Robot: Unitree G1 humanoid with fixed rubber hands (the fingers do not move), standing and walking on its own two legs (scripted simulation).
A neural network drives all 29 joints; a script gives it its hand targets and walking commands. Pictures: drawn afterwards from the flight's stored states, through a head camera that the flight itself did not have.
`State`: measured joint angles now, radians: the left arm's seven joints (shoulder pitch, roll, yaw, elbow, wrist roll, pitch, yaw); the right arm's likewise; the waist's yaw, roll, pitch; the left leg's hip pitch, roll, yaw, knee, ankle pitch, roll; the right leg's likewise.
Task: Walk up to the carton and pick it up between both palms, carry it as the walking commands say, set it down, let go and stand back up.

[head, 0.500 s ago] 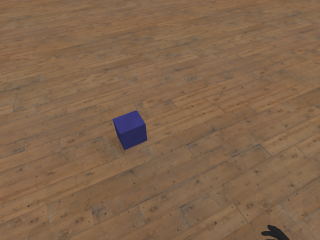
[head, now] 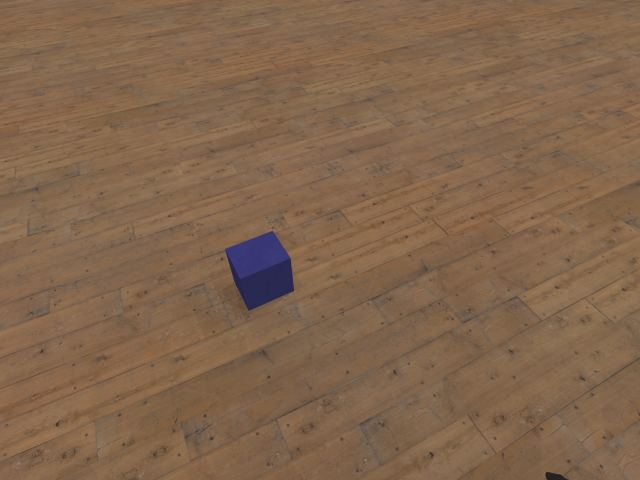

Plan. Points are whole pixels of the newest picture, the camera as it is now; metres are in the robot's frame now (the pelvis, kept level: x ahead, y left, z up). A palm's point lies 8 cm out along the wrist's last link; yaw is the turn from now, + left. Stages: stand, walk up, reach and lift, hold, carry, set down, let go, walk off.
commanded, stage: walk up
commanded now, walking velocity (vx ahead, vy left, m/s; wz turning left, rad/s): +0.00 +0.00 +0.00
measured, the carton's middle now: (260, 270) +0.99 +0.23 -0.68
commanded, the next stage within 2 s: none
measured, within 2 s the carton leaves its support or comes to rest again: neither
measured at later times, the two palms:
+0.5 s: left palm out of the picture +0.06 +0.41 -0.12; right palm (537, 468) +0.18 -0.26 -0.11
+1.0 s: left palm (17, 471) +0.19 +0.41 -0.09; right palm (462, 351) +0.36 -0.22 -0.13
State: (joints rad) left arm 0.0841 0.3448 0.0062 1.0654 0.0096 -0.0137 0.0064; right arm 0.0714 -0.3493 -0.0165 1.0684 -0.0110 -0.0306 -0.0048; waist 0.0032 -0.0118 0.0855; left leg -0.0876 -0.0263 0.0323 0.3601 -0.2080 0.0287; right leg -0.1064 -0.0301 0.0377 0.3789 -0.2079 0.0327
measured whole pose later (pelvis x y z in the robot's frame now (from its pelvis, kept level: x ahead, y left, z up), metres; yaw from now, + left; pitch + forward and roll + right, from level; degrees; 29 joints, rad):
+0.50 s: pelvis +0.05 +0.06 -0.03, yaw +11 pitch -4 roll +1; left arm 0.24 0.49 0.09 0.90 0.02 -0.05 -0.02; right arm 0.28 -0.43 -0.10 0.84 -0.01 -0.06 0.08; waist 0.00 -0.05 0.07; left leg -0.33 -0.08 0.02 0.71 -0.32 0.07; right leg -0.36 -0.08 0.06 1.11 -0.46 -0.04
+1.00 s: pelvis +0.19 +0.07 -0.04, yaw +18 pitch -4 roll -1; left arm 0.23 0.43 0.08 0.73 0.01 -0.10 -0.04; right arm 0.32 -0.46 -0.06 0.79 -0.02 -0.09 0.05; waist 0.01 0.07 0.11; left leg -0.49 0.01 -0.05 1.03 -0.44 0.02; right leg -0.35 -0.05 -0.12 0.73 -0.31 -0.02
